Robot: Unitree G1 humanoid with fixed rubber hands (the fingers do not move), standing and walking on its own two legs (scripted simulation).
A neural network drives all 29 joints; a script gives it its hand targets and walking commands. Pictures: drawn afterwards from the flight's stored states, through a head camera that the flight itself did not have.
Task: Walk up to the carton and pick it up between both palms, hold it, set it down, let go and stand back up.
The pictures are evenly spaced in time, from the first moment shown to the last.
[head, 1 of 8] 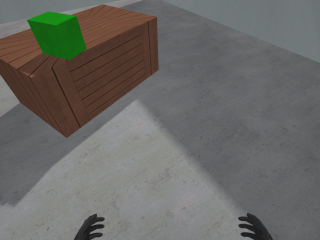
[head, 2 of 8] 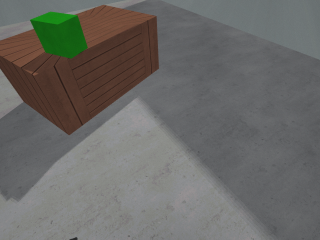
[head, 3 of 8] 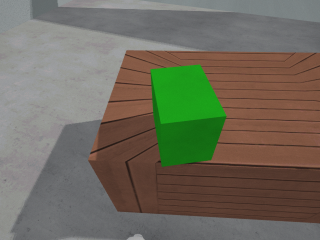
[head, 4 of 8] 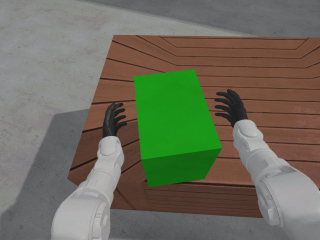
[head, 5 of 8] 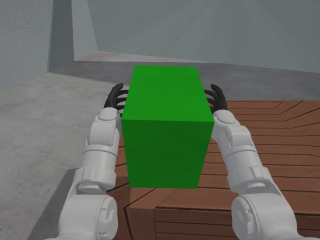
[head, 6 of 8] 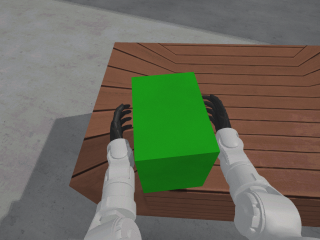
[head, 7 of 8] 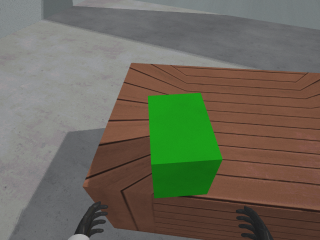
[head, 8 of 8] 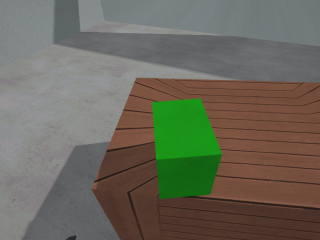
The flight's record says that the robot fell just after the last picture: no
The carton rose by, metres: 0.23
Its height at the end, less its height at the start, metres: +0.00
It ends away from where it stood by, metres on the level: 0.01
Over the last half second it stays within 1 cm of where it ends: yes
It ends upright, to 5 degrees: yes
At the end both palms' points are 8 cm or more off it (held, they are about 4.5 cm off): yes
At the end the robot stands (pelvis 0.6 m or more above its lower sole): yes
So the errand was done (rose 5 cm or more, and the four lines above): yes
